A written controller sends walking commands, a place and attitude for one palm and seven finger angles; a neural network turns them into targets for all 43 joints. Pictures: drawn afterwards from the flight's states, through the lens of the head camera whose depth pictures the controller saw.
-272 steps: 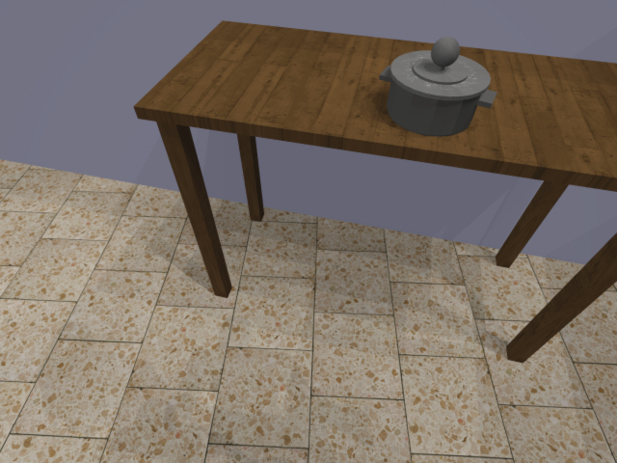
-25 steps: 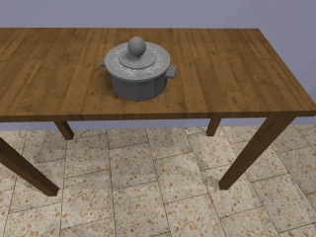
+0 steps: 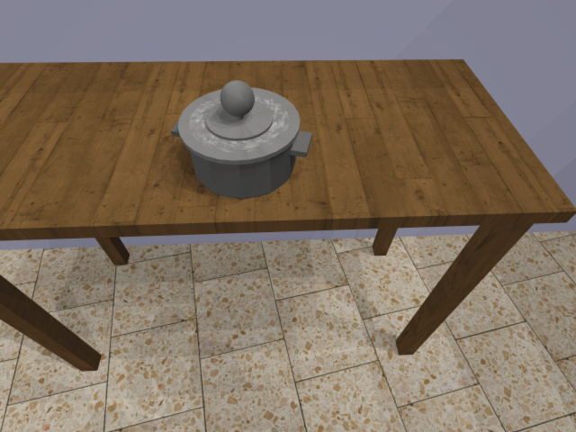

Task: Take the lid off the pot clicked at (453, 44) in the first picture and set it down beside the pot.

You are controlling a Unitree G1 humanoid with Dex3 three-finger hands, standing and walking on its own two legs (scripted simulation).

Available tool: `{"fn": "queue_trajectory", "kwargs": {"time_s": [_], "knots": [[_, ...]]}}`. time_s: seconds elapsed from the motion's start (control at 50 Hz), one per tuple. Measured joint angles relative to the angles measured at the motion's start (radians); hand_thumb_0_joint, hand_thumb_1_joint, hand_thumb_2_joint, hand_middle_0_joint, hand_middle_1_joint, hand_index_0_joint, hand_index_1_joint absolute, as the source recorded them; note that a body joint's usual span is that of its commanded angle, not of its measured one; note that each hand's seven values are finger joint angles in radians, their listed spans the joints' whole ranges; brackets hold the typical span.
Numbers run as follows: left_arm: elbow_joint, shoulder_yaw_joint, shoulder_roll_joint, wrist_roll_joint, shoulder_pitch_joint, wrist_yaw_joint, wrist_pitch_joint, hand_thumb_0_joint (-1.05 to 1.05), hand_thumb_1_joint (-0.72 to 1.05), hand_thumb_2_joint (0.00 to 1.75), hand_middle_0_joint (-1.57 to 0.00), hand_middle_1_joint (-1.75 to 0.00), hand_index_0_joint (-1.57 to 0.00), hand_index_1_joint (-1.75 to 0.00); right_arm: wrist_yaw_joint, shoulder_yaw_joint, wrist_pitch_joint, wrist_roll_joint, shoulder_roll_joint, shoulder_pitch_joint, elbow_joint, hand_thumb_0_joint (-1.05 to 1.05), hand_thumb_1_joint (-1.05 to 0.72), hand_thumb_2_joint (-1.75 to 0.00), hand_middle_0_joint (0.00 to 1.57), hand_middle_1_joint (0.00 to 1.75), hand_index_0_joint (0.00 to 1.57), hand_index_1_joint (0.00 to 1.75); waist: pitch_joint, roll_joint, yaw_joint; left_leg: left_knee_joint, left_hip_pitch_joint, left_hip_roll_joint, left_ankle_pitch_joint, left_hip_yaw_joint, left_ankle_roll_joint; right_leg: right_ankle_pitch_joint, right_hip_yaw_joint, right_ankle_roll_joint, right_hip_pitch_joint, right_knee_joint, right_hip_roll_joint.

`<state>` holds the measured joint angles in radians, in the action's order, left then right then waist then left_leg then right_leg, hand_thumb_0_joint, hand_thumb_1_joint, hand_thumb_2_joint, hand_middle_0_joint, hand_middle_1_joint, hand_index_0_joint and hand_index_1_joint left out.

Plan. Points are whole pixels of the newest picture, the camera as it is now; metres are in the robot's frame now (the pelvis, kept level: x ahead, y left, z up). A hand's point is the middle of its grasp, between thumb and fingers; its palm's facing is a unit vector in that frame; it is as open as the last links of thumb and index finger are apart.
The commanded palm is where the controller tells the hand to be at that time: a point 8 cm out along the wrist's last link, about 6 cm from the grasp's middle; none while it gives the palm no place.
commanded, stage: look again from close up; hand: left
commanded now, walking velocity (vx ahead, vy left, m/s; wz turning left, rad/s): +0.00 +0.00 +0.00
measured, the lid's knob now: (237, 98) +0.54 +0.11 +0.17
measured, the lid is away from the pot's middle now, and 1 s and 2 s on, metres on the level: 0.00 0.00 0.00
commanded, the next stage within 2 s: shuffle to correct the standing spot in 0.42 s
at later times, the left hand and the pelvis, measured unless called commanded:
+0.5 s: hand out of the picture +0.02 +0.18 -0.17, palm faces +0.04 -0.98 -0.19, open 7.3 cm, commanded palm none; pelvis +0.01 +0.00 +0.00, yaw +0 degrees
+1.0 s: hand out of the picture +0.02 +0.15 -0.19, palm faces +0.18 -0.97 -0.17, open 7.3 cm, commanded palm none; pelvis +0.06 -0.01 -0.01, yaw +6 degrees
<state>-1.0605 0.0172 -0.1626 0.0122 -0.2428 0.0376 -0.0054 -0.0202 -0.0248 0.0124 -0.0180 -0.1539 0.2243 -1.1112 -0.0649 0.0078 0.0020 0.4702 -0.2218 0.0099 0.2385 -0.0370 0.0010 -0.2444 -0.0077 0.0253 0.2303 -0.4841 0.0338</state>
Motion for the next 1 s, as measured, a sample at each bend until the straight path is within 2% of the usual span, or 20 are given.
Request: {"fn": "queue_trajectory", "kwargs": {"time_s": [0.54,0.66,0.86,0.9,0.96,1.0], "knots": [[-0.029,-0.003,0.001,-0.001,-0.002,-0.002,0.000,0.01,0.91,0.90,-0.20,-0.30,-0.20,-0.30,-0.001,0.011,0.003,0.001,0.009,0.008,-0.032,0.01,-0.93,-0.90,0.20,0.30,0.20,0.30,0.000,0.007,-0.001,-0.032,0.028,-0.006,-0.009,0.007,-0.004,0.011,0.008,0.005,-0.036,0.042,0.006],[-0.031,0.003,-0.002,0.002,-0.015,-0.009,0.007,0.01,0.91,0.90,-0.20,-0.30,-0.20,-0.30,0.005,0.007,-0.002,-0.005,0.021,0.026,-0.031,0.01,-0.93,-0.90,0.20,0.30,0.20,0.30,0.012,0.016,0.006,-0.018,0.022,-0.011,0.001,0.019,-0.005,-0.006,0.020,0.003,-0.033,0.022,0.011],[-0.009,0.028,-0.009,0.006,-0.063,-0.022,0.005,0.01,0.91,0.90,-0.20,-0.30,-0.20,-0.30,0.007,-0.010,-0.006,-0.009,0.042,0.085,-0.014,0.01,-0.91,-0.90,0.20,0.30,0.20,0.30,0.036,0.011,0.008,0.055,-0.011,-0.005,0.066,0.071,0.010,-0.086,0.072,-0.017,-0.025,-0.041,0.006],[-0.004,0.033,-0.005,0.005,-0.072,-0.020,-0.002,0.01,0.91,0.90,-0.20,-0.30,-0.20,-0.30,0.004,-0.011,-0.005,-0.008,0.039,0.087,-0.011,0.01,-0.91,-0.90,0.20,0.30,0.20,0.30,0.032,0.005,0.005,0.106,-0.030,0.003,0.092,0.079,0.002,-0.105,0.089,-0.024,-0.031,-0.051,-0.002],[-0.001,0.041,0.003,0.010,-0.088,-0.014,-0.015,0.01,0.91,0.90,-0.20,-0.30,-0.20,-0.30,0.001,-0.018,-0.010,-0.008,0.033,0.072,-0.009,0.01,-0.91,-0.90,0.20,0.30,0.20,0.30,0.019,0.011,-0.001,0.239,-0.081,0.015,0.176,0.037,-0.012,-0.135,0.111,-0.032,-0.049,-0.067,-0.005],[-0.006,0.041,0.009,0.013,-0.100,-0.010,-0.016,0.01,0.91,0.90,-0.20,-0.30,-0.20,-0.30,0.000,-0.022,-0.010,-0.007,0.027,0.053,-0.002,0.01,-0.91,-0.90,0.20,0.30,0.20,0.30,0.009,0.021,-0.009,0.262,-0.097,0.017,0.204,0.006,-0.015,-0.155,0.118,-0.031,-0.063,-0.078,-0.005]]}}
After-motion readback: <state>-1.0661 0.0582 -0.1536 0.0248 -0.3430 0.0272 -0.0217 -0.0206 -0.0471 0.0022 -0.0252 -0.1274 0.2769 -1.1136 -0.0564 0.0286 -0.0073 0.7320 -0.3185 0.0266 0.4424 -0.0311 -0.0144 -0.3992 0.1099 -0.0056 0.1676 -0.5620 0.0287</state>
